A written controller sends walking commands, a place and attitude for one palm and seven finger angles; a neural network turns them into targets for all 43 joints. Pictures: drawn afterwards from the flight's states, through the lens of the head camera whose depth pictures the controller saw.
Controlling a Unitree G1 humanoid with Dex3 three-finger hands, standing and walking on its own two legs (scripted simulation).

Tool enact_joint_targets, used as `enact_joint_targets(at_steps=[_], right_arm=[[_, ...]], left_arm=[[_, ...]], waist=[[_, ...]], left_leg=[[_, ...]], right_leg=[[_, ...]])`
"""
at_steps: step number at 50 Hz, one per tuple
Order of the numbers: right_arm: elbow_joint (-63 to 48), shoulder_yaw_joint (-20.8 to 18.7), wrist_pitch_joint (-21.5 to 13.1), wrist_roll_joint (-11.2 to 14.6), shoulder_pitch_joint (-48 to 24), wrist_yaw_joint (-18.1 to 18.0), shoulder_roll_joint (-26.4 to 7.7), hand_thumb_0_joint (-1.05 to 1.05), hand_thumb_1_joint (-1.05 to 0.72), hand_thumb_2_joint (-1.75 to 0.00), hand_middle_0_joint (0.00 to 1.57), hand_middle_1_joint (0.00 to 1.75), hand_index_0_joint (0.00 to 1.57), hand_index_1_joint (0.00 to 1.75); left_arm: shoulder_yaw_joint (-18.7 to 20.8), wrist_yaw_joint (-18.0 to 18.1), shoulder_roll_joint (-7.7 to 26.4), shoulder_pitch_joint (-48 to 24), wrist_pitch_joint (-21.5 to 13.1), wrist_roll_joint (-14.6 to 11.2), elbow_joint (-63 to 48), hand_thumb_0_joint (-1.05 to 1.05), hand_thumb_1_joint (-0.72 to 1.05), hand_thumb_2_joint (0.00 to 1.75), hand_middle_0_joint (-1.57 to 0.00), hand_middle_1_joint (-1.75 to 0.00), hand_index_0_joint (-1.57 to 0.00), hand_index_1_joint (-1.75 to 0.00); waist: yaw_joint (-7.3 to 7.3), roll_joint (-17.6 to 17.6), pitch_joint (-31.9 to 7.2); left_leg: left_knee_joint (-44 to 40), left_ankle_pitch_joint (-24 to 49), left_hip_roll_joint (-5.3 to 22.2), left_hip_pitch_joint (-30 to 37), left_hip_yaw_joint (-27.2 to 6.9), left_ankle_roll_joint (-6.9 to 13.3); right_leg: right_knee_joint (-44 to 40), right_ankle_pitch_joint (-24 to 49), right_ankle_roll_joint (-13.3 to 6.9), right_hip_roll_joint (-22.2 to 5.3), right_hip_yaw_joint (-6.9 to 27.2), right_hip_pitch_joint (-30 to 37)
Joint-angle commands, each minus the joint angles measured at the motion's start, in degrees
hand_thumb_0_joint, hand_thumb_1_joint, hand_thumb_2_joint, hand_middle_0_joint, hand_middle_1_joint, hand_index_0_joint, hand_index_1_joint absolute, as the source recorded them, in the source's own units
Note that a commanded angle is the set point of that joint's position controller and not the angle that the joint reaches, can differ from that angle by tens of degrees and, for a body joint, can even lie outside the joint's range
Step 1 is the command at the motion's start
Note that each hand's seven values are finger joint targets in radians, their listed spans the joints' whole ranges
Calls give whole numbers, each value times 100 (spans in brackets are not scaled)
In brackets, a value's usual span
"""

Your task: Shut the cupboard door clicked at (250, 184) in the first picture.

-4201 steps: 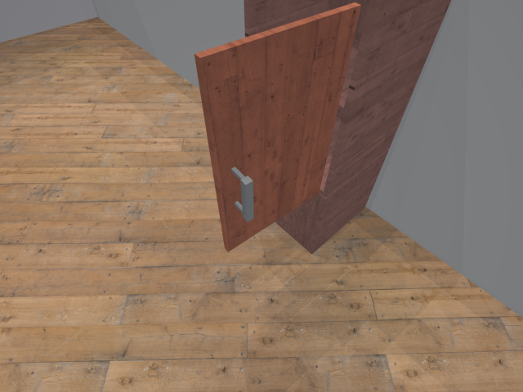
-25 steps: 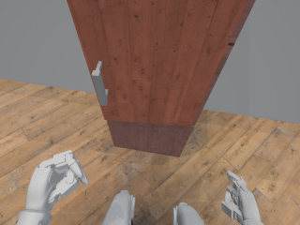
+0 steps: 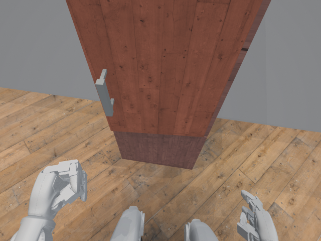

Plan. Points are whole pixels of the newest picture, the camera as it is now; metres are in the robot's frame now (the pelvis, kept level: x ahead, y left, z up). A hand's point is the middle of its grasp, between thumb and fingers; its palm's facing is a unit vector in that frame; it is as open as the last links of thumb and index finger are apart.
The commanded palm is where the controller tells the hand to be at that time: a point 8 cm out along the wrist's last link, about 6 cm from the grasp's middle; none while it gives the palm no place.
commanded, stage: raise the hand and make a fist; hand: left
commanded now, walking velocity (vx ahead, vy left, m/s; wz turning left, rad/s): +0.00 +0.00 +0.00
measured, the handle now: (107, 94) +0.49 +0.20 +0.04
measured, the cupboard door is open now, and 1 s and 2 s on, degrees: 5 5 5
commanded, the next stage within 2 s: bring the fist close to the handle in 0.24 s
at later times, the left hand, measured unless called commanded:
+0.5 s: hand (88, 184) +0.23 +0.17 +0.05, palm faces -0.02 -1.00 -0.04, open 3.1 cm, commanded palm +0.23 +0.22 +0.05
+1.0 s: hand (111, 143) +0.33 +0.15 +0.04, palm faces -0.03 -1.00 -0.03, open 3.1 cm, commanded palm +0.32 +0.21 +0.04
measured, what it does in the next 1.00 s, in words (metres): stands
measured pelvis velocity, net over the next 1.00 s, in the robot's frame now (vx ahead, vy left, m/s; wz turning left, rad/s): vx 0.00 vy -0.01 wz -0.01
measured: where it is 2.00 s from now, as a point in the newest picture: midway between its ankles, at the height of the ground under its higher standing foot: outside the picture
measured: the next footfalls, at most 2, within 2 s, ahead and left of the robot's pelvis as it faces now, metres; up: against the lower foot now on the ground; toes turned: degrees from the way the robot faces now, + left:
none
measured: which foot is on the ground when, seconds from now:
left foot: down 0.00-1.00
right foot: down 0.00-1.00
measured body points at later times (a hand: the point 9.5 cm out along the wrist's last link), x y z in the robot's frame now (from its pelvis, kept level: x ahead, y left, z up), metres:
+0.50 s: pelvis +0.00 -0.01 -0.01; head +0.07 +0.00 +0.44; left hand +0.23 +0.23 +0.05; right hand +0.19 -0.24 -0.08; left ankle +0.05 +0.12 -0.61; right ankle +0.01 -0.13 -0.61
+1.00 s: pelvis +0.00 -0.01 +0.00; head +0.09 +0.00 +0.45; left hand +0.33 +0.20 +0.05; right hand +0.15 -0.26 -0.10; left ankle +0.05 +0.12 -0.61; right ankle +0.01 -0.13 -0.61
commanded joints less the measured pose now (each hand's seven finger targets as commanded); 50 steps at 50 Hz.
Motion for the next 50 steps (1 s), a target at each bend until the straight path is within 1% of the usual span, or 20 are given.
enact_joint_targets(at_steps=[1,4,6,9,11,12,17,21,24,28,30,33,35,39,42,43,45,46,49,50], right_arm=[[-882,-351,-292,-4,-222,-70,-732,0,-90,-90,20,30,20,30],[-858,-365,-289,-8,-205,-74,-748,0,-90,-90,20,30,20,30],[-864,-353,-284,-1,-240,-61,-738,0,-90,-90,20,30,20,30],[-885,-362,-251,15,-221,-70,-751,0,-90,-90,20,30,20,30],[-894,-357,-248,14,-237,-61,-747,0,-90,-90,20,30,20,30],[-905,-351,-233,10,-230,-64,-747,0,-90,-90,20,30,20,30],[-910,-342,-219,12,-255,-71,-731,0,-90,-90,20,30,20,30],[-802,-295,-258,-13,-192,-102,-789,0,-90,-90,20,30,20,30],[-773,-278,-285,-12,-162,-112,-827,0,-90,-90,20,30,20,30],[-725,-277,-242,-3,-158,-81,-838,0,-90,-90,20,30,20,30],[-714,-269,-198,-10,-158,-58,-828,0,-90,-90,20,30,20,30],[-682,-265,-112,-14,-124,-13,-813,0,-90,-90,20,30,20,30],[-636,-275,-75,-34,-88,7,-810,0,-90,-90,20,30,20,30],[-529,-294,6,-43,10,29,-840,0,-90,-90,20,30,20,30],[-458,-311,48,-57,22,53,-842,0,-90,-90,20,30,20,30],[-405,-328,62,-60,50,51,-867,0,-90,-90,20,30,20,30],[-376,-333,77,-69,56,61,-863,0,-90,-90,20,30,20,30],[-340,-340,103,-68,76,63,-871,0,-90,-90,20,30,20,30],[-247,-344,166,-69,127,45,-893,0,-90,-90,20,30,20,30],[-231,-345,171,-75,82,54,-874,0,-90,-90,20,30,20,30]], left_arm=[[437,37,612,-79,-490,-117,-1080,0,90,90,-130,-150,-130,-150],[486,47,698,-141,-587,-108,-1103,0,90,90,-130,-150,-130,-150],[394,26,600,-133,-614,-111,-1052,0,90,90,-130,-150,-130,-150],[429,8,646,-85,-596,-110,-974,0,90,90,-130,-150,-130,-150],[392,-6,634,-132,-598,-108,-1078,0,90,90,-130,-150,-130,-150],[406,-2,638,-157,-586,-109,-1052,0,90,90,-130,-150,-130,-150],[389,7,583,-172,-601,-124,-1033,0,90,90,-130,-150,-130,-150],[154,62,558,-1120,-658,10,-858,0,90,90,-130,-150,-130,-150],[48,107,537,-1604,-601,73,-750,0,90,90,-130,-150,-130,-150],[95,249,582,-1934,-375,189,-537,0,90,90,-130,-150,-130,-150],[164,341,618,-2031,-256,220,-412,0,90,90,-130,-150,-130,-150],[159,488,553,-2275,-171,286,-142,0,90,90,-130,-150,-130,-150],[183,563,523,-2372,-185,314,68,0,90,90,-130,-150,-130,-150],[176,619,536,-2898,-329,388,474,0,90,90,-130,-150,-130,-150],[-16,608,368,-3252,-462,431,715,0,90,90,-130,-150,-130,-150],[124,629,496,-3434,-511,438,771,0,90,90,-130,-150,-130,-150],[70,628,434,-3563,-572,439,868,0,90,90,-130,-150,-130,-150],[212,643,574,-3635,-593,445,978,0,90,90,-130,-150,-130,-150],[380,683,762,-4251,-672,484,1290,0,90,90,-130,-150,-130,-150],[274,674,613,-4385,-698,487,1339,0,90,90,-130,-150,-130,-150]], waist=[[10,-15,-1329],[1,21,-1333],[-7,79,-1247],[3,-32,-1186],[4,103,-1299],[-7,-11,-1270],[-14,-33,-1203],[-244,-53,-1011],[-245,93,-1115],[-124,234,-1468],[-90,167,-1633],[-98,93,-1575],[-96,-21,-1632],[-220,-155,-1504],[-267,-79,-1539],[-256,-107,-1644],[-240,-22,-1739],[-221,-25,-1776],[-281,-113,-1790],[-274,25,-1858]], left_leg=[[-1092,1189,-173,1371,17,137],[-1059,1149,-176,1346,22,146],[-1092,1053,-171,1339,25,132],[-1084,948,-176,1246,42,155],[-1089,1000,-174,1334,49,149],[-1083,963,-179,1296,52,154],[-1041,898,-180,1223,62,153],[-945,614,-160,1139,-6,174],[-988,423,-175,1171,-38,191],[-1129,632,-167,1460,-34,167],[-1147,819,-176,1524,0,176],[-1219,982,-168,1565,22,157],[-1200,1109,-162,1558,32,160],[-1171,1134,-150,1507,56,167],[-1151,1194,-159,1590,99,162],[-1153,1227,-142,1635,78,155],[-1145,1341,-159,1688,95,154],[-1141,1380,-148,1684,104,148],[-1095,1312,-154,1580,118,165],[-1088,1356,-163,1653,142,152]], right_leg=[[-1109,1339,-167,167,128,593],[-1094,1275,-174,178,142,549],[-1119,1168,-171,161,147,480],[-1194,996,-174,178,202,526],[-1168,1095,-167,155,208,529],[-1184,1064,-159,155,208,538],[-1229,941,-155,155,257,530],[-1182,680,-147,158,217,125],[-1162,543,-169,166,196,45],[-1162,793,-184,143,157,184],[-1188,972,-173,134,176,351],[-1202,1162,-166,125,138,438],[-1212,1316,-154,120,151,521],[-1240,1383,-146,124,173,483],[-1249,1524,-135,83,197,442],[-1211,1539,-143,92,183,424],[-1192,1679,-150,84,199,489],[-1182,1731,-151,84,210,507],[-1183,1669,-140,101,256,501],[-1169,1742,-136,77,268,470]])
